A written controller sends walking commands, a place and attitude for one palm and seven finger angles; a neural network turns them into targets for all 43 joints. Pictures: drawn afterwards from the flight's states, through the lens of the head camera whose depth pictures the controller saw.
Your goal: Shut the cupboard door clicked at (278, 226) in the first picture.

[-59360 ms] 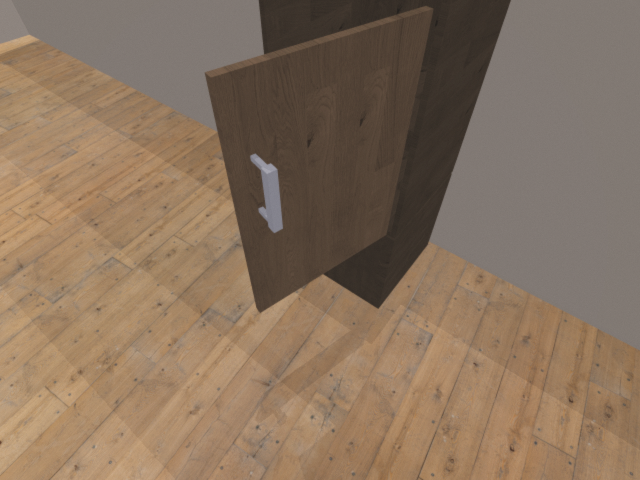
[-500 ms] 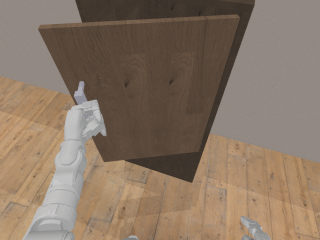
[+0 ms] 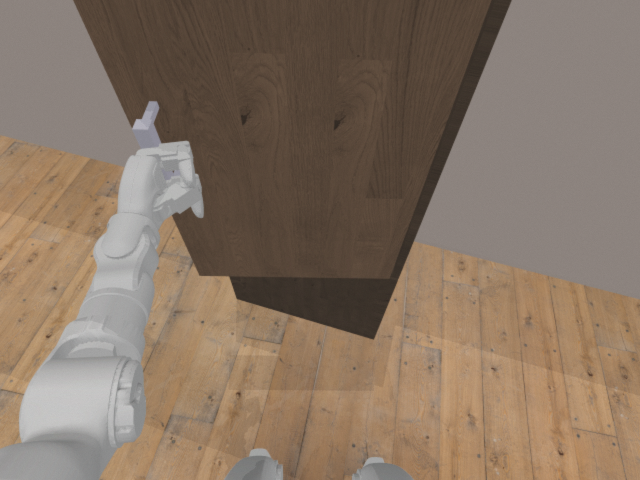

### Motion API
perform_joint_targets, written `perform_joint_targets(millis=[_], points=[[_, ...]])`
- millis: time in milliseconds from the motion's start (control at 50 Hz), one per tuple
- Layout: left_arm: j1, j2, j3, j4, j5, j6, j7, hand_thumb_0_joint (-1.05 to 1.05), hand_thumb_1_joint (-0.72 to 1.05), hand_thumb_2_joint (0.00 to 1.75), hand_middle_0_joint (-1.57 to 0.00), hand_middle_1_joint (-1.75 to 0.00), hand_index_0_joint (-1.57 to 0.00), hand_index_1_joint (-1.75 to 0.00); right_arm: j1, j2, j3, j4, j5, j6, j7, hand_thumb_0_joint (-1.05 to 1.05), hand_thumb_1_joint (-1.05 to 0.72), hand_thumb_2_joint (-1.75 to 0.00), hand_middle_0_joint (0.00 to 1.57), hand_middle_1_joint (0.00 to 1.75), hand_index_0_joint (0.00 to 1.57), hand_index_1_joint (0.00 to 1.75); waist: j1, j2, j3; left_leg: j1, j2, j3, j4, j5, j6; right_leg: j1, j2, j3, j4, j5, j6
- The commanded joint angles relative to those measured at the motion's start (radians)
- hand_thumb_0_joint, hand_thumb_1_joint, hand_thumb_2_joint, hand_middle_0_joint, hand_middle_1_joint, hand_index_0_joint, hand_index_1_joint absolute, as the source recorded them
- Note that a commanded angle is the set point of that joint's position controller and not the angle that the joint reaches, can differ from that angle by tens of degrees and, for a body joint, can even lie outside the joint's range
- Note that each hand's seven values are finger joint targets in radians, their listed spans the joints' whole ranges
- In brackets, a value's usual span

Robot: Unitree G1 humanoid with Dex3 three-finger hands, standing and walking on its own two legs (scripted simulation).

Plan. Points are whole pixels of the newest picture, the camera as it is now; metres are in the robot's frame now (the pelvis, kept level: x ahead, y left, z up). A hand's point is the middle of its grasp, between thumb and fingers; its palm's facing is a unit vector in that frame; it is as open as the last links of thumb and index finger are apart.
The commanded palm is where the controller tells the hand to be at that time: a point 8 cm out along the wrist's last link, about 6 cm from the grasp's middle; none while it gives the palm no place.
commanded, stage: push the door shut along its arc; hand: left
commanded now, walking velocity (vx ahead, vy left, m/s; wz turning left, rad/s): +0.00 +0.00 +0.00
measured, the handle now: (162, 155) +0.52 +0.21 +0.09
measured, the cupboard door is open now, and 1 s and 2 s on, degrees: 17 5 0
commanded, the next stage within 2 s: pull the fist back off the door in 1.08 s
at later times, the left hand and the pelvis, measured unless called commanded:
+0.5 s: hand (234, 150) +0.53 +0.11 +0.09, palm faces -0.20 -0.98 +0.00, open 3.1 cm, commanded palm +0.52 +0.16 +0.09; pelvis +0.00 +0.01 -0.02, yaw -2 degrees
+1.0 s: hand (245, 135) +0.55 +0.10 +0.10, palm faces -0.29 -0.96 -0.03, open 3.4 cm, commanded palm +0.57 +0.13 +0.09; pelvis +0.01 +0.00 -0.02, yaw -1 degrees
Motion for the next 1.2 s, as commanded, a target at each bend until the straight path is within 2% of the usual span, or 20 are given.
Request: perform_joint_targets(millis=[0, 60, 80, 140, 180, 260, 300, 340, 380, 420, 520, 640, 680, 740, 780, 880, 940, 1000, 1160, 1180], points=[[-0.582, 0.144, -0.003, -0.179, -0.005, -0.063, -0.029, 0.00, 0.90, 0.90, -1.30, -1.50, -1.30, -1.50, 0.077, -0.165, -0.061, -0.080, -0.002, -0.033, -0.010, 0.00, -0.90, -0.90, 0.20, 0.30, 0.20, 0.30, -0.077, 0.049, -0.353, 0.316, 0.006, -0.070, -0.099, 0.100, 0.004, -0.036, 0.018, 0.042, -0.126, 0.143, -0.005], [-0.630, 0.158, -0.001, -0.139, 0.006, -0.061, -0.037, 0.00, 0.90, 0.90, -1.30, -1.50, -1.30, -1.50, 0.096, -0.172, -0.062, -0.075, -0.006, -0.032, -0.009, 0.00, -0.90, -0.90, 0.20, 0.30, 0.20, 0.30, -0.093, 0.039, -0.359, 0.303, 0.010, -0.082, -0.089, 0.088, 0.004, -0.071, 0.020, 0.039, -0.114, 0.124, -0.004], [-0.647, 0.131, -0.026, -0.125, 0.006, -0.057, -0.042, 0.00, 0.90, 0.90, -1.30, -1.50, -1.30, -1.50, 0.100, -0.171, -0.061, -0.075, -0.006, -0.033, -0.007, 0.00, -0.90, -0.90, 0.20, 0.30, 0.20, 0.30, -0.106, 0.050, -0.350, 0.309, 0.011, -0.085, -0.088, 0.079, 0.004, -0.097, 0.021, 0.035, -0.114, 0.113, -0.004], [-0.698, 0.195, 0.018, -0.114, 0.014, -0.055, -0.043, 0.00, 0.90, 0.90, -1.30, -1.50, -1.30, -1.50, 0.117, -0.183, -0.062, -0.068, -0.011, -0.035, -0.005, 0.00, -0.90, -0.90, 0.20, 0.30, 0.20, 0.30, -0.104, 0.088, -0.390, 0.318, 0.014, -0.097, -0.077, 0.086, 0.001, -0.118, 0.021, 0.033, -0.097, 0.108, -0.008], [-0.706, 0.226, 0.044, -0.084, 0.015, -0.048, -0.047, 0.00, 0.90, 0.90, -1.30, -1.50, -1.30, -1.50, 0.131, -0.186, -0.061, -0.068, -0.012, -0.033, -0.005, 0.00, -0.90, -0.90, 0.20, 0.30, 0.20, 0.30, -0.107, 0.057, -0.398, 0.295, 0.017, -0.098, -0.069, 0.095, 0.003, -0.108, 0.024, 0.033, -0.090, 0.112, -0.008], [-0.762, 0.238, 0.042, -0.067, 0.030, -0.042, -0.053, 0.00, 0.90, 0.90, -1.30, -1.50, -1.30, -1.50, 0.157, -0.191, -0.063, -0.062, -0.018, -0.030, -0.001, 0.00, -0.90, -0.90, 0.20, 0.30, 0.20, 0.30, -0.129, 0.075, -0.421, 0.299, 0.021, -0.103, -0.045, 0.135, 0.004, -0.141, 0.025, 0.031, -0.075, 0.134, -0.005], [-0.758, 0.226, 0.032, -0.053, 0.034, -0.037, -0.060, 0.00, 0.90, 0.90, -1.30, -1.50, -1.30, -1.50, 0.166, -0.190, -0.063, -0.064, -0.020, -0.027, 0.004, 0.00, -0.90, -0.90, 0.20, 0.30, 0.20, 0.30, -0.128, 0.093, -0.430, 0.310, 0.022, -0.104, -0.039, 0.156, 0.000, -0.151, 0.028, 0.027, -0.070, 0.142, -0.008], [-0.785, 0.278, 0.070, -0.052, 0.037, -0.036, -0.062, 0.00, 0.90, 0.90, -1.30, -1.50, -1.30, -1.50, 0.182, -0.198, -0.064, -0.059, -0.022, -0.022, 0.003, 0.00, -0.90, -0.90, 0.20, 0.30, 0.20, 0.30, -0.133, 0.096, -0.456, 0.311, 0.026, -0.105, -0.024, 0.188, 0.003, -0.152, 0.029, 0.030, -0.062, 0.163, -0.007], [-0.800, 0.263, 0.058, -0.054, 0.039, -0.028, -0.066, 0.00, 0.90, 0.90, -1.30, -1.50, -1.30, -1.50, 0.189, -0.193, -0.063, -0.062, -0.024, -0.018, 0.008, 0.00, -0.90, -0.90, 0.20, 0.30, 0.20, 0.30, -0.136, 0.111, -0.462, 0.310, 0.025, -0.101, -0.019, 0.200, 0.002, -0.152, 0.031, 0.028, -0.059, 0.172, -0.006], [-0.759, 0.346, 0.133, -0.035, 0.042, -0.024, -0.065, 0.00, 0.90, 0.90, -1.30, -1.50, -1.30, -1.50, 0.209, -0.200, -0.064, -0.070, -0.027, -0.009, 0.009, 0.00, -0.90, -0.90, 0.20, 0.30, 0.20, 0.30, -0.113, 0.109, -0.494, 0.298, 0.021, -0.093, -0.010, 0.252, 0.004, -0.107, 0.036, 0.032, -0.050, 0.215, -0.010], [-0.780, 0.360, 0.130, -0.024, 0.063, -0.014, -0.077, 0.00, 0.90, 0.90, -1.30, -1.50, -1.30, -1.50, 0.228, -0.195, -0.062, -0.079, -0.028, 0.012, 0.015, 0.00, -0.90, -0.90, 0.20, 0.30, 0.20, 0.30, -0.131, 0.100, -0.487, 0.270, 0.020, -0.081, 0.004, 0.288, 0.009, -0.089, 0.040, 0.037, -0.045, 0.270, -0.005], [-0.849, 0.331, 0.090, -0.040, 0.057, -0.007, -0.112, 0.00, 0.90, 0.90, -1.30, -1.50, -1.30, -1.50, 0.239, -0.193, -0.065, -0.070, -0.027, 0.023, 0.015, 0.00, -0.90, -0.90, 0.20, 0.30, 0.20, 0.30, -0.157, 0.111, -0.495, 0.280, 0.020, -0.078, 0.017, 0.303, 0.010, -0.100, 0.044, 0.040, -0.052, 0.298, 0.000], [-0.870, 0.298, 0.057, -0.017, 0.056, 0.002, -0.123, 0.00, 0.90, 0.90, -1.30, -1.50, -1.30, -1.50, 0.241, -0.194, -0.065, -0.060, -0.025, 0.023, 0.015, 0.00, -0.90, -0.90, 0.20, 0.30, 0.20, 0.30, -0.175, 0.120, -0.462, 0.289, 0.023, -0.086, 0.020, 0.287, 0.009, -0.148, 0.044, 0.034, -0.055, 0.270, -0.002], [-0.943, 0.301, 0.049, -0.027, 0.053, 0.003, -0.131, 0.00, 0.90, 0.90, -1.30, -1.50, -1.30, -1.50, 0.252, -0.198, -0.067, -0.041, -0.029, 0.015, 0.010, 0.00, -0.90, -0.90, 0.20, 0.30, 0.20, 0.30, -0.190, 0.131, -0.501, 0.314, 0.023, -0.094, 0.035, 0.313, 0.011, -0.165, 0.043, 0.034, -0.049, 0.280, -0.002], [-0.957, 0.253, 0.008, -0.004, 0.052, 0.013, -0.141, 0.00, 0.90, 0.90, -1.30, -1.50, -1.30, -1.50, 0.246, -0.194, -0.065, -0.035, -0.029, 0.010, 0.010, 0.00, -0.90, -0.90, 0.20, 0.30, 0.20, 0.30, -0.202, 0.135, -0.480, 0.311, 0.024, -0.098, 0.041, 0.290, 0.011, -0.201, 0.043, 0.031, -0.050, 0.253, -0.003], [-1.043, 0.297, 0.024, 0.026, 0.050, 0.034, -0.152, 0.00, 0.90, 0.90, -1.30, -1.50, -1.30, -1.50, 0.250, -0.204, -0.059, -0.017, -0.031, -0.007, 0.003, 0.00, -0.90, -0.90, 0.20, 0.30, 0.20, 0.30, -0.222, 0.132, -0.492, 0.266, 0.020, -0.095, 0.065, 0.263, 0.019, -0.206, 0.042, 0.036, -0.045, 0.234, -0.003], [-1.096, 0.272, -0.003, 0.028, 0.052, 0.040, -0.167, 0.00, 0.90, 0.90, -1.30, -1.50, -1.30, -1.50, 0.245, -0.201, -0.056, -0.009, -0.033, -0.018, 0.000, 0.00, -0.90, -0.90, 0.20, 0.30, 0.20, 0.30, -0.237, 0.166, -0.512, 0.275, 0.020, -0.097, 0.088, 0.281, 0.021, -0.240, 0.043, 0.035, -0.028, 0.241, -0.004], [-1.109, 0.298, 0.007, 0.068, 0.059, 0.057, -0.173, 0.00, 0.90, 0.90, -1.30, -1.50, -1.30, -1.50, 0.250, -0.207, -0.053, -0.001, -0.037, -0.024, -0.001, 0.00, -0.90, -0.90, 0.20, 0.30, 0.20, 0.30, -0.242, 0.152, -0.509, 0.244, 0.022, -0.100, 0.101, 0.266, 0.021, -0.249, 0.045, 0.032, -0.021, 0.221, -0.007], [-1.205, 0.293, -0.014, 0.062, 0.073, 0.086, -0.192, 0.00, 0.90, 0.90, -1.30, -1.50, -1.30, -1.50, 0.263, -0.212, -0.051, 0.018, -0.044, -0.050, -0.004, 0.00, -0.90, -0.90, 0.20, 0.30, 0.20, 0.30, -0.260, 0.224, -0.568, 0.278, 0.029, -0.114, 0.137, 0.289, 0.020, -0.325, 0.051, 0.016, 0.012, 0.203, -0.013], [-1.211, 0.319, 0.192, 0.053, 0.004, 0.107, 0.018, 0.00, 0.90, 0.90, -1.30, -1.50, -1.30, -1.50, 0.297, -0.181, -0.039, -0.011, -0.059, -0.050, 0.007, 0.00, -0.90, -0.90, 0.20, 0.30, 0.20, 0.30, -0.199, 0.233, -0.578, 0.219, 0.039, -0.129, 0.109, 0.246, 0.005, -0.288, 0.038, 0.019, 0.000, 0.174, -0.004]])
